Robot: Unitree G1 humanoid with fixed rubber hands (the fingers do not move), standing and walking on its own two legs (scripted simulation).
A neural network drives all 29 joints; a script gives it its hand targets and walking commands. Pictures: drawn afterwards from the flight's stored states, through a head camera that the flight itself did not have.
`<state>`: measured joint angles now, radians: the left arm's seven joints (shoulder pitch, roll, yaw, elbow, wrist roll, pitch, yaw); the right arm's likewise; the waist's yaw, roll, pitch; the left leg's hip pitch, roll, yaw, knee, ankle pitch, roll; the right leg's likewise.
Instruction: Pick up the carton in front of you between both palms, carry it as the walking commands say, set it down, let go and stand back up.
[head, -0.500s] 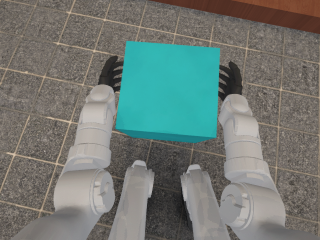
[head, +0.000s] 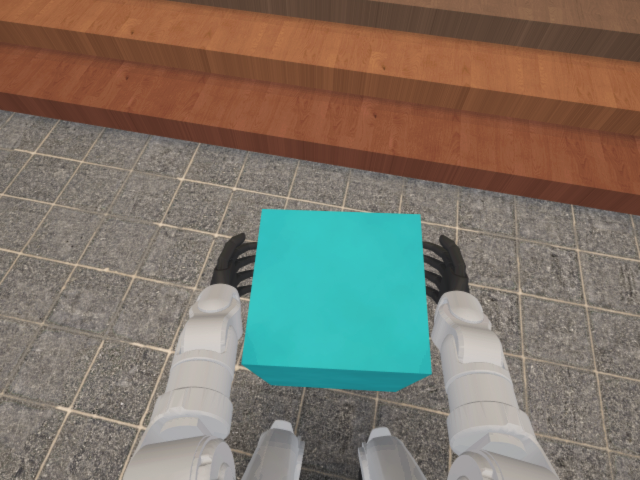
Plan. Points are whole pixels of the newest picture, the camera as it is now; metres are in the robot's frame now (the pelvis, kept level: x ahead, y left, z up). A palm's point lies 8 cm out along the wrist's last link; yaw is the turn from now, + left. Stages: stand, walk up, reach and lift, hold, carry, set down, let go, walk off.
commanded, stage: reach and lift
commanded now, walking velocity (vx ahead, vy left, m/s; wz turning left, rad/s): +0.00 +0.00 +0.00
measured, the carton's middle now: (336, 310) +0.37 +0.01 -0.11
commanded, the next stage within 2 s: hold in 1.54 s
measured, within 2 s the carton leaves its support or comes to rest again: neither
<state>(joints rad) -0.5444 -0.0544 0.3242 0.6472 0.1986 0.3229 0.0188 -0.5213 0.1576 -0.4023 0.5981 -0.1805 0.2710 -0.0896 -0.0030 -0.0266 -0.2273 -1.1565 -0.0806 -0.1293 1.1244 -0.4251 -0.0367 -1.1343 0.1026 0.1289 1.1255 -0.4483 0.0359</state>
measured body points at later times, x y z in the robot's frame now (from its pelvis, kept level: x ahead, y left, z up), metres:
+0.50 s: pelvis +0.04 +0.00 +0.10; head +0.02 +0.00 +0.55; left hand +0.34 +0.15 +0.10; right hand +0.35 -0.15 +0.11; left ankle +0.05 +0.13 -0.64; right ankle +0.04 -0.13 -0.64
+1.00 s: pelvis +0.02 +0.00 +0.10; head +0.00 +0.00 +0.55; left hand +0.33 +0.15 +0.12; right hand +0.34 -0.15 +0.13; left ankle +0.05 +0.13 -0.64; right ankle +0.04 -0.13 -0.64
